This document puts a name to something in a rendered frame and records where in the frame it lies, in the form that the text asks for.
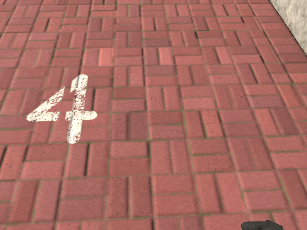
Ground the right robot hand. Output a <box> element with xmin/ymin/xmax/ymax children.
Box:
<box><xmin>241</xmin><ymin>219</ymin><xmax>284</xmax><ymax>230</ymax></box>

